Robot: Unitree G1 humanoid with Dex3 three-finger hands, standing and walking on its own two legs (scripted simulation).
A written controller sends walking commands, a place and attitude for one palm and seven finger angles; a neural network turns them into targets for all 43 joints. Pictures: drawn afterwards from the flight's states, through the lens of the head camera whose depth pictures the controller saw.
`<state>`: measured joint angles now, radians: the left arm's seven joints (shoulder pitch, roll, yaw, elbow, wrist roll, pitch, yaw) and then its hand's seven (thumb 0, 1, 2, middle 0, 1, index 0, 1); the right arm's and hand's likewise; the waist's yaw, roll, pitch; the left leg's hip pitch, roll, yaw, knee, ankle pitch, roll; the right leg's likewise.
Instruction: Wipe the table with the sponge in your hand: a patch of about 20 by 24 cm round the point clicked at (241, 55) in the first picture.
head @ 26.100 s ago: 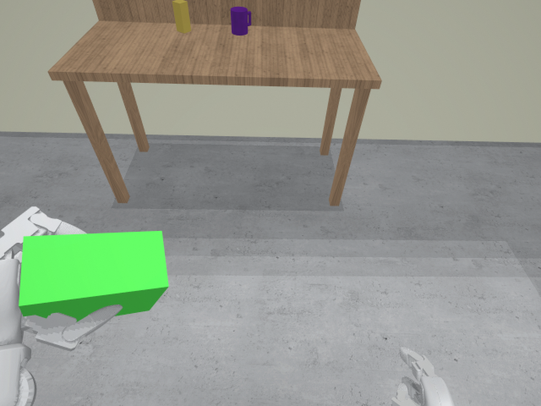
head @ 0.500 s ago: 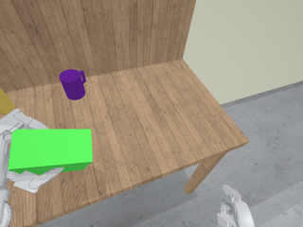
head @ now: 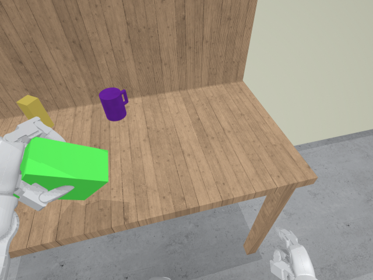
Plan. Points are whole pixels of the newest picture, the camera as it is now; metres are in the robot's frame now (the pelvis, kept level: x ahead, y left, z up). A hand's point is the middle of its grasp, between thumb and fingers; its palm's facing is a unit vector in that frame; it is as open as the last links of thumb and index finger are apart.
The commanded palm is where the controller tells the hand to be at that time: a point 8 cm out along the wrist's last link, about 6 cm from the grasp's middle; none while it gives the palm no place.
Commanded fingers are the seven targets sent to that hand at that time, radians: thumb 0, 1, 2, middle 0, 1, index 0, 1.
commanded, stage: turn the palm down, sponge in hand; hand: left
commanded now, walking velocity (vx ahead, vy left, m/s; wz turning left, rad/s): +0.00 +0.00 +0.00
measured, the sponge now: (74, 173) +0.26 +0.26 +0.13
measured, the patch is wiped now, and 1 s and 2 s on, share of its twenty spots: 0.00 0.00 0.00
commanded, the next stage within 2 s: move the sponge above the wiping area in 1.70 s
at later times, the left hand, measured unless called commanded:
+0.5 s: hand (65, 168) +0.25 +0.27 +0.14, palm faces +0.19 -0.42 -0.89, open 10.2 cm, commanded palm +0.22 +0.28 +0.20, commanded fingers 0.00 0.10 1.30 -1.20 -1.60 -1.20 -1.60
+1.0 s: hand (46, 167) +0.25 +0.31 +0.14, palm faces +0.14 -0.21 -0.97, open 10.2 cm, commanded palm +0.22 +0.31 +0.20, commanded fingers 0.00 0.10 1.30 -1.20 -1.60 -1.20 -1.60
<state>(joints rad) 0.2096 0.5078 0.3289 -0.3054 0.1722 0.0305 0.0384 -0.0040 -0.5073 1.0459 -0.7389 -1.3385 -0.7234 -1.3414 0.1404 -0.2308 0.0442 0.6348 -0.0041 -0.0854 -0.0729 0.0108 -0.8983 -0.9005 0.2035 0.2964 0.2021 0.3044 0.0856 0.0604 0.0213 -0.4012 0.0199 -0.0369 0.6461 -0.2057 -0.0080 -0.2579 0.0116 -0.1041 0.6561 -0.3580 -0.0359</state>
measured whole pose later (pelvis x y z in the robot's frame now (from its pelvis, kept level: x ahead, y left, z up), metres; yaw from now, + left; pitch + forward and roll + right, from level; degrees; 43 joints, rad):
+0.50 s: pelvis +0.02 -0.01 +0.00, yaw -2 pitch -1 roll -1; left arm 0.35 0.60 0.27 -0.35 0.37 0.07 0.01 0.00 -0.51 1.05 -0.74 -1.34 -0.72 -1.34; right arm 0.21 -0.28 -0.01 0.60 0.02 -0.07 -0.12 0.01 -0.90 -0.90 0.20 0.30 0.20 0.30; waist 0.07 0.09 -0.01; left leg -0.41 0.04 -0.01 0.70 -0.27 -0.02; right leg -0.28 0.03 -0.07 0.69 -0.40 -0.04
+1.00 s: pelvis +0.02 +0.03 +0.01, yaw -3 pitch -3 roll -1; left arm 0.19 0.55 0.06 -0.33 0.72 0.31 0.00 0.00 -0.51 1.05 -0.74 -1.33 -0.72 -1.34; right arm 0.03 -0.22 0.08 0.63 0.03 0.01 -0.09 0.01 -0.90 -0.90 0.20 0.30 0.20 0.30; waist 0.13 0.10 0.02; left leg -0.29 0.00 0.02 0.52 -0.18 0.03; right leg -0.15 -0.01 -0.04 0.50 -0.29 0.00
